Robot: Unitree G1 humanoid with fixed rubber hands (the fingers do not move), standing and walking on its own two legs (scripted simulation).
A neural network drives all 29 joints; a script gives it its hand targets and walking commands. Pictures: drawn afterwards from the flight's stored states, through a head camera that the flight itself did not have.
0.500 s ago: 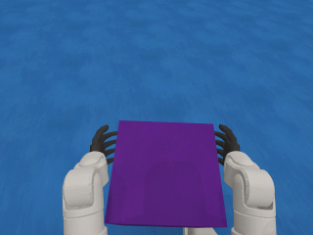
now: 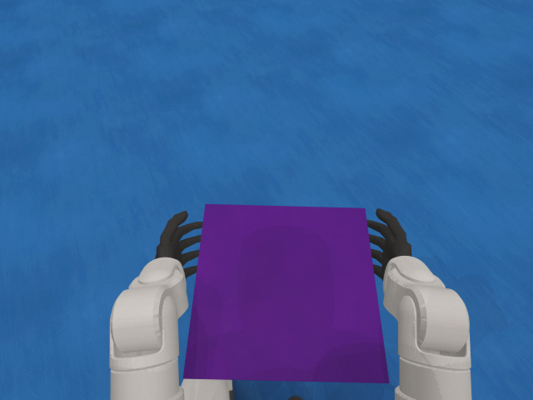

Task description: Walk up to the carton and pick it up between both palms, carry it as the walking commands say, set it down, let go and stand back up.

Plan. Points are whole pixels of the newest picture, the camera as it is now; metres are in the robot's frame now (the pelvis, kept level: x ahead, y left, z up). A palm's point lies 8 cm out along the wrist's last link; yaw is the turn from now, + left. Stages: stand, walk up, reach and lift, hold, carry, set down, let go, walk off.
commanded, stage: carry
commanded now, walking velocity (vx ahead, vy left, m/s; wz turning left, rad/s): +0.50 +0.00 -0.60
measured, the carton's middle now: (280, 303) +0.25 +0.00 -0.03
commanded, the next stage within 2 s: none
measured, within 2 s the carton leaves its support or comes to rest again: neither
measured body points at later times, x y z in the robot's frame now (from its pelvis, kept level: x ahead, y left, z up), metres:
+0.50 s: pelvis +0.31 +0.03 +0.01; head +0.33 +0.04 +0.46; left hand +0.63 +0.09 +0.08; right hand +0.53 -0.20 +0.09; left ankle +0.29 +0.15 -0.74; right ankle +0.35 -0.12 -0.68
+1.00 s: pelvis +0.47 -0.08 -0.01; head +0.50 -0.12 +0.44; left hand +0.79 -0.04 +0.07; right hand +0.69 -0.33 +0.06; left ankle +0.55 +0.04 -0.72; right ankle +0.51 -0.15 -0.74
